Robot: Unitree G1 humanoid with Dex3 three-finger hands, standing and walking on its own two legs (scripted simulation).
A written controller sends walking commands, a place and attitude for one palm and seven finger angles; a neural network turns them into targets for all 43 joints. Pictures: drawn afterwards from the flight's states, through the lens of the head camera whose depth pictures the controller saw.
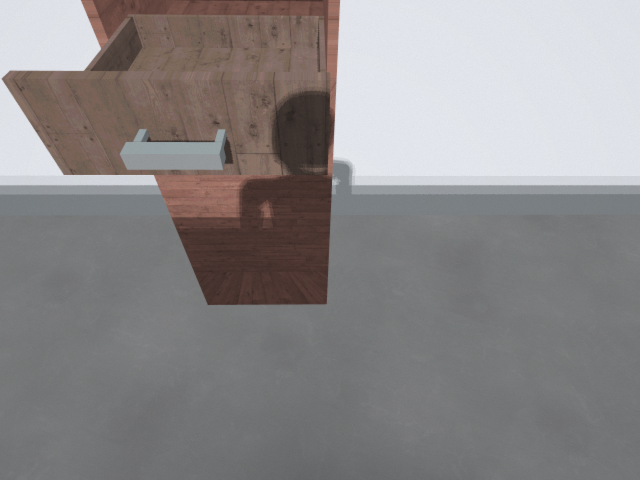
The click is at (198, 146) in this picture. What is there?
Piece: drawer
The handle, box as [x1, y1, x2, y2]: [120, 129, 226, 169]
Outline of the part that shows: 120,153 127,169 222,169 225,159 223,150 226,136 225,129 218,129 214,142 147,142 146,140 148,137 148,133 146,129 139,129 134,140 132,142 126,142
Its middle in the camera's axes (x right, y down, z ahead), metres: -0.18 -0.12 +0.50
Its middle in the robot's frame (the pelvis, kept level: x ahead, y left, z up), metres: +0.47 +0.21 +0.17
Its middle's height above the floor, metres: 0.95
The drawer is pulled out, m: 0.29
